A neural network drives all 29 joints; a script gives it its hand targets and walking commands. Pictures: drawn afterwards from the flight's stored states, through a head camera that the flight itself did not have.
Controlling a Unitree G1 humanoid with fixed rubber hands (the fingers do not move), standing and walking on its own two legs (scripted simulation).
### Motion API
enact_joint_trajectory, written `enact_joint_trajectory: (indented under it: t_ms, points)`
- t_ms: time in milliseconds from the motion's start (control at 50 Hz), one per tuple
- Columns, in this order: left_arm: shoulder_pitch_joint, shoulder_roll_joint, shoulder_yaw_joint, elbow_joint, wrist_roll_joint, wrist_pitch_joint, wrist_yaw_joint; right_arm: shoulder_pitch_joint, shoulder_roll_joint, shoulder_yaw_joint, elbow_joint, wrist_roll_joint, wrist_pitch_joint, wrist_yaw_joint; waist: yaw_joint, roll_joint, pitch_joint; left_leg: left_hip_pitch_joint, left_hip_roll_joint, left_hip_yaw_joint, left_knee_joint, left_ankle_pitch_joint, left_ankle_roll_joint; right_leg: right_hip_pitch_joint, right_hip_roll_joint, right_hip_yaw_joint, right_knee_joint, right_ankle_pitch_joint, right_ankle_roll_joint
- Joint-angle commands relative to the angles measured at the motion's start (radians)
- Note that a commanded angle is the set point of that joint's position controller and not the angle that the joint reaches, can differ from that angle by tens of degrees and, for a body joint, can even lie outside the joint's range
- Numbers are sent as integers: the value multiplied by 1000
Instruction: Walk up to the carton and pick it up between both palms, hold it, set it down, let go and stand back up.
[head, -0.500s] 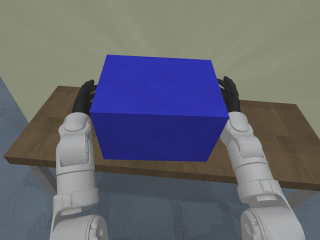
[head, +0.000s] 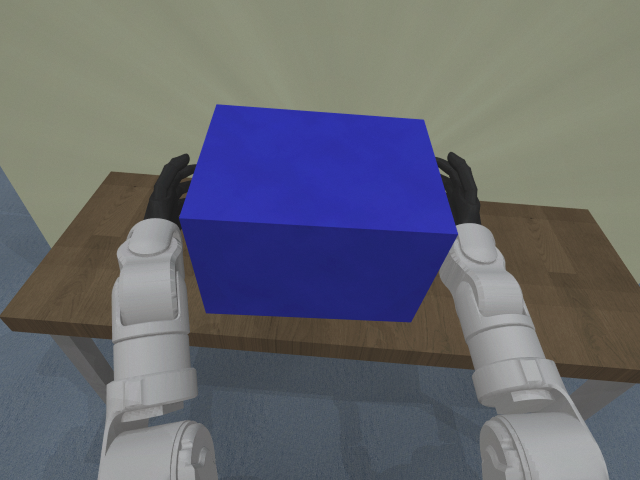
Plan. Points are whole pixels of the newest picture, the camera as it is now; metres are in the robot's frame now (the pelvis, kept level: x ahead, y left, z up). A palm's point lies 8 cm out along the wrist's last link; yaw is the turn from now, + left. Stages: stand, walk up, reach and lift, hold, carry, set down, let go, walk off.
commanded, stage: hold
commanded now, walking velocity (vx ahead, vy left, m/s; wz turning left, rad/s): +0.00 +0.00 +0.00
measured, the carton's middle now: (315, 215) +0.38 -0.01 +0.15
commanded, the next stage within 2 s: none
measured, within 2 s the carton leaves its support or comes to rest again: neither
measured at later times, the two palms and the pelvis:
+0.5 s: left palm (157, 223) +0.35 +0.17 +0.17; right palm (456, 218) +0.35 -0.17 +0.17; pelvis -0.01 -0.01 +0.00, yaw +1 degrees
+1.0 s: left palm (165, 230) +0.35 +0.17 +0.16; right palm (458, 221) +0.35 -0.18 +0.16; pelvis -0.01 -0.01 +0.00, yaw +0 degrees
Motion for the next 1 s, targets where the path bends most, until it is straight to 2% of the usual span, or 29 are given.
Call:
enact_joint_trajectory:
  t_ms: [0,60,100,200,220,240,260,280,360,420,440,460,520,540,560,580,600,620,640,740,820,860,880,900,940,980]
  points:
    - [-540,-423,-443,-173,-145,-63,-90,-611,405,394,-298,78,-56,155,6,117,-421,53,-95,94,19,430,-32,132,115,-66,20,178,-21]
    - [-525,-420,-465,-223,-158,-55,-79,-605,396,407,-325,89,-55,158,-6,117,-430,59,-95,94,20,421,-32,138,122,-71,21,177,-29]
    - [-525,-394,-475,-243,-171,-52,-77,-601,391,413,-323,99,-48,159,5,107,-428,44,-95,94,16,402,-29,132,113,-65,23,172,-28]
    - [-548,-382,-450,-198,-165,-51,-90,-597,419,394,-279,81,-26,158,3,89,-367,-10,-103,105,-11,263,0,141,99,-54,11,117,-25]
    - [-556,-390,-438,-180,-164,-54,-96,-603,433,402,-289,71,-22,157,12,61,-367,-30,-105,103,-23,228,11,154,94,-53,7,115,-21]
    - [-570,-379,-435,-178,-170,-58,-101,-606,440,394,-283,72,-22,153,6,63,-365,-33,-111,111,-24,201,12,160,91,-54,15,115,-12]
    - [-581,-385,-443,-199,-176,-64,-103,-610,459,398,-308,69,-24,149,4,52,-398,-27,-113,106,-27,203,21,173,91,-56,20,124,-13]
    - [-599,-395,-449,-196,-184,-68,-104,-642,463,402,-330,76,-26,146,8,68,-401,-40,-117,112,-25,199,20,178,85,-50,22,144,-11]
    - [-605,-388,-418,-123,-169,-80,-114,-623,465,377,-277,43,-23,141,-10,54,-393,-30,-119,112,-34,175,22,166,85,-47,12,121,-8]
    - [-618,-392,-399,-97,-155,-79,-123,-626,460,355,-237,22,-18,139,-6,60,-357,-45,-116,118,-44,145,19,166,84,-50,2,61,-11]
    - [-623,-393,-389,-84,-151,-77,-124,-623,457,350,-226,19,-19,139,-15,49,-348,-41,-113,112,-45,143,18,162,82,-49,0,52,-13]
    - [-619,-396,-385,-81,-147,-77,-125,-629,458,345,-220,19,-24,140,-7,62,-339,-47,-113,117,-50,139,17,158,84,-49,-1,49,-9]
    - [-625,-408,-378,-77,-142,-75,-122,-648,459,346,-234,24,-31,145,-6,53,-356,-17,-108,107,-41,178,13,163,94,-58,1,65,-13]
    - [-615,-411,-390,-113,-152,-81,-120,-650,458,358,-270,34,-40,146,4,58,-388,-9,-107,108,-35,219,12,167,97,-58,9,93,-13]
    - [-610,-410,-390,-96,-147,-77,-115,-653,448,358,-260,37,-40,144,-3,63,-397,9,-109,109,-29,235,6,164,95,-60,8,108,-15]
    - [-603,-417,-392,-98,-143,-73,-114,-644,449,366,-261,33,-41,143,7,68,-380,11,-110,111,-24,251,2,159,99,-59,9,123,-11]
    - [-605,-414,-401,-117,-142,-73,-111,-654,436,362,-270,37,-45,145,-10,72,-399,24,-103,106,-21,269,-3,153,107,-69,13,118,-14]
    - [-601,-421,-406,-120,-144,-73,-107,-652,428,367,-267,46,-47,148,-7,73,-399,25,-102,102,-17,283,-6,147,110,-67,10,119,-18]
    - [-604,-415,-404,-121,-146,-71,-104,-642,427,369,-253,43,-46,150,8,73,-373,12,-99,106,-18,284,-8,141,108,-65,8,102,-19]
    - [-575,-414,-403,-123,-134,-55,-100,-632,412,360,-235,37,-49,164,7,83,-363,10,-95,106,-20,270,-11,127,107,-62,8,67,-29]
    - [-577,-412,-408,-109,-133,-54,-99,-628,420,343,-215,32,-53,171,4,88,-341,0,-100,111,-33,217,2,107,105,-61,3,32,-24]
    - [-612,-422,-432,-163,-163,-66,-96,-673,433,360,-285,51,-66,167,11,93,-401,-6,-100,109,-18,239,1,134,102,-55,14,77,-27]
    - [-609,-428,-437,-147,-159,-68,-92,-665,435,364,-277,51,-66,165,2,94,-416,6,-102,104,-8,260,-3,135,103,-62,15,95,-25]
    - [-626,-430,-463,-211,-183,-81,-86,-679,450,392,-333,72,-73,161,15,99,-456,6,-102,103,3,295,-2,155,105,-53,23,139,-21]
    - [-617,-430,-479,-193,-181,-85,-78,-665,454,402,-323,75,-65,156,6,107,-478,11,-109,101,13,320,-12,166,104,-53,28,174,-19]
    - [-589,-411,-455,-157,-170,-77,-84,-652,453,398,-306,73,-50,152,4,93,-464,-3,-112,104,9,288,-6,178,101,-50,29,178,-14]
